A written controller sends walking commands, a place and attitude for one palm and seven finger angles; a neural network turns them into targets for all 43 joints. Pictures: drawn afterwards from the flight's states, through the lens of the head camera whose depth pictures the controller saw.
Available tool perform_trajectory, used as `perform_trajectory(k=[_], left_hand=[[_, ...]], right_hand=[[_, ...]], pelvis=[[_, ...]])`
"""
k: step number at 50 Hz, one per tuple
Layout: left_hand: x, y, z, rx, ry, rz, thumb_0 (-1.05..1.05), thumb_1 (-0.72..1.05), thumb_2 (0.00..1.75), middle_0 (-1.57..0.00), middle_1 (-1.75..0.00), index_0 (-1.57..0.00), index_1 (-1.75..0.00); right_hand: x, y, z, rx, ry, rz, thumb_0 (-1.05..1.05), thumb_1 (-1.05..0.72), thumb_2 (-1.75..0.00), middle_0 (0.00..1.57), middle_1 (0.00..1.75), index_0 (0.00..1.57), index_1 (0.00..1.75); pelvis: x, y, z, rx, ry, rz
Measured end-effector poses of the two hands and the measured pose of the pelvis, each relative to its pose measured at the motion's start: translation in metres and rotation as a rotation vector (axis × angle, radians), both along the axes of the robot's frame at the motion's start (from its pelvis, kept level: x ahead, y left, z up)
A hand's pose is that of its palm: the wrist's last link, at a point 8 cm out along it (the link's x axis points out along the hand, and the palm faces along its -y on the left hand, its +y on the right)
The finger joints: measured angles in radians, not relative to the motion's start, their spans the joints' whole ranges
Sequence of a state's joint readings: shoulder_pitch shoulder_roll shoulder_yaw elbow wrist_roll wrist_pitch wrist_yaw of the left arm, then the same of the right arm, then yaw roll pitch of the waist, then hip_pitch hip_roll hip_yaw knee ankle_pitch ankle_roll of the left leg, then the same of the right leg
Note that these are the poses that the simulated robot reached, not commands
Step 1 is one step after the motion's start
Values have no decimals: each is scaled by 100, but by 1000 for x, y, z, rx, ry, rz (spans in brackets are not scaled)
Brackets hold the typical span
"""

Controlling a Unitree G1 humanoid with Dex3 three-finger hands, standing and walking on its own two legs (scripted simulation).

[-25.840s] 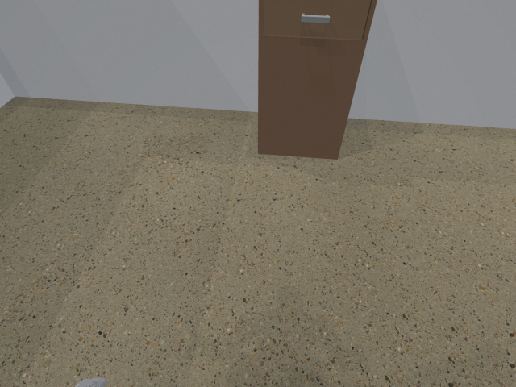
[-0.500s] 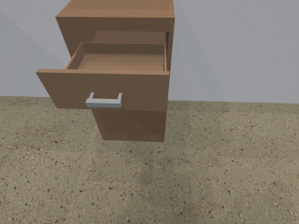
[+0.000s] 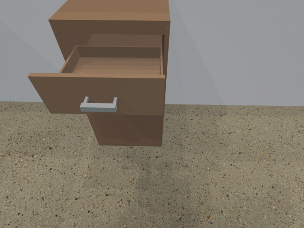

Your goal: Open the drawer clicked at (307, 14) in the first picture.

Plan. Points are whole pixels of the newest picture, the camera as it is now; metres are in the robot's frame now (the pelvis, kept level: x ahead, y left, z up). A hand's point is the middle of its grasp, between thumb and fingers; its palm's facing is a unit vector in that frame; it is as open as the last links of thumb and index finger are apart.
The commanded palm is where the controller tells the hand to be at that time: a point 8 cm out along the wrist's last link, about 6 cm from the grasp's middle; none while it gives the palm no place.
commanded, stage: look to check the result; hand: left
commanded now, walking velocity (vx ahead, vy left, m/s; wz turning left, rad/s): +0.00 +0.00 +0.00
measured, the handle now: (99, 103) +0.50 +0.21 +0.02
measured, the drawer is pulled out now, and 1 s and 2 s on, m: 0.29 0.29 0.29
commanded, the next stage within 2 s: stand and wait in 0.48 s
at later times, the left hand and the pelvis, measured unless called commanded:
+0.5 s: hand out of the picture -0.02 +0.17 -0.18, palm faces +0.05 -0.98 -0.19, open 7.3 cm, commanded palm none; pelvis +0.00 +0.00 +0.00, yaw +0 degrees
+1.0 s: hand out of the picture +0.01 +0.19 -0.17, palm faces +0.03 -0.98 -0.22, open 7.3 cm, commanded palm none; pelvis +0.00 +0.01 +0.00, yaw +0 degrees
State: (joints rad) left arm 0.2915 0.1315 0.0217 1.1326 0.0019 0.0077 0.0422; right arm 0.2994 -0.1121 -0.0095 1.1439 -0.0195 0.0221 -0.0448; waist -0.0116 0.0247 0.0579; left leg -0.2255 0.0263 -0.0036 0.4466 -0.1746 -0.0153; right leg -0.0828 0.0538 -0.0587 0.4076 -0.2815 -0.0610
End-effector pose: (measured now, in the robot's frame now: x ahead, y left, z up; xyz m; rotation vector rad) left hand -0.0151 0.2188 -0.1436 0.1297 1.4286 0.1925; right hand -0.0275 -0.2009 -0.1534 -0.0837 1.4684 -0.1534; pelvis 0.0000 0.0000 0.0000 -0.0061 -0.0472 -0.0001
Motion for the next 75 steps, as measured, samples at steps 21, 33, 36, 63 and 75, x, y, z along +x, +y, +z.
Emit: perform_trajectory(k=[21, 33, 36, 63, 75], left_hand=[[-9, -2, -1, -17, 29, 3, 0, 91, 90, -20, -30, -20, -30], [4, 7, 0, -4, 6, -13, 0, 91, 90, -20, -30, -20, -30], [7, 10, 1, 2, 0, -17, 0, 91, 90, -20, -30, -20, -30], [18, 20, 4, 19, -18, -31, 0, 91, 90, -20, -30, -20, -30], [20, 20, 4, 17, -17, -32, 0, 91, 90, -20, -30, -20, -30]], right_hand=[[16, -8, 3, -29, -30, 16, 1, -92, -89, 20, 29, 20, 30], [20, -8, 4, -32, -33, 18, 1, -92, -89, 20, 29, 20, 30], [21, -8, 4, -33, -35, 17, 1, -92, -89, 20, 29, 20, 30], [36, -17, 7, -52, -66, 30, 0, -91, -89, 20, 29, 20, 30], [39, -19, 8, -56, -68, 33, 0, -91, -89, 20, 29, 20, 30]], pelvis=[[-1, 3, 1, -1, 2, -4], [0, 5, 1, 0, 6, -4], [1, 5, 1, 0, 6, -6], [3, 6, 3, 1, 7, -7], [5, 6, 3, 2, 7, -9]])
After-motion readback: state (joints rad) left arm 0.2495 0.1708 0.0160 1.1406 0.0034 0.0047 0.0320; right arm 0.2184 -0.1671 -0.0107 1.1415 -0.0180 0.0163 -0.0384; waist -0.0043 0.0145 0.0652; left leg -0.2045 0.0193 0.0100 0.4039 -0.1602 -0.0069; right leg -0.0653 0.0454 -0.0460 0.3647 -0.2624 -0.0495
